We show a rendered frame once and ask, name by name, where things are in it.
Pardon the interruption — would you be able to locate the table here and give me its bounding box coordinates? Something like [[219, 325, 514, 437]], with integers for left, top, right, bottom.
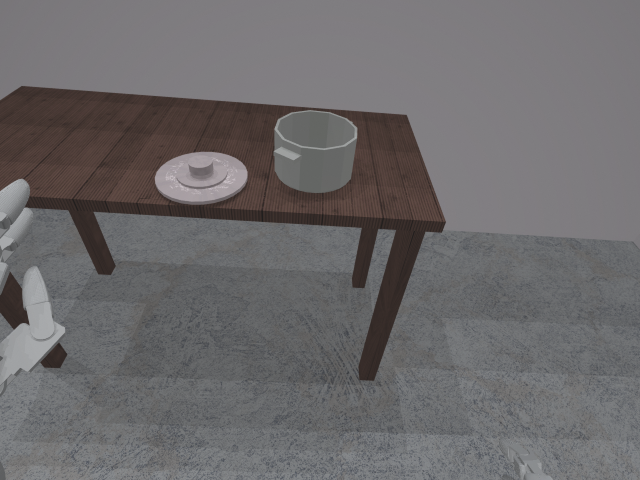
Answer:
[[0, 86, 446, 381]]

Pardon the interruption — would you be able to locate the lid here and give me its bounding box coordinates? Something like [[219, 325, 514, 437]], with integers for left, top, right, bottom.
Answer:
[[155, 152, 248, 205]]

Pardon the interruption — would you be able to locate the robot right hand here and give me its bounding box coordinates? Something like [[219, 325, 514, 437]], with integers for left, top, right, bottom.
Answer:
[[499, 437, 553, 480]]

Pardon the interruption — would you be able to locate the knob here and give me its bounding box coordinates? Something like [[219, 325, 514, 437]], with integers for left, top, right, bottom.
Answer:
[[188, 155, 213, 176]]

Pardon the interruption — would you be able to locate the robot left hand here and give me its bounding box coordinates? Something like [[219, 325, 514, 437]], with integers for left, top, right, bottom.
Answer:
[[0, 179, 65, 397]]

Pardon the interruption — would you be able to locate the pot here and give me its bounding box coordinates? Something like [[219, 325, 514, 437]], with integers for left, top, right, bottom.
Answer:
[[273, 110, 357, 193]]

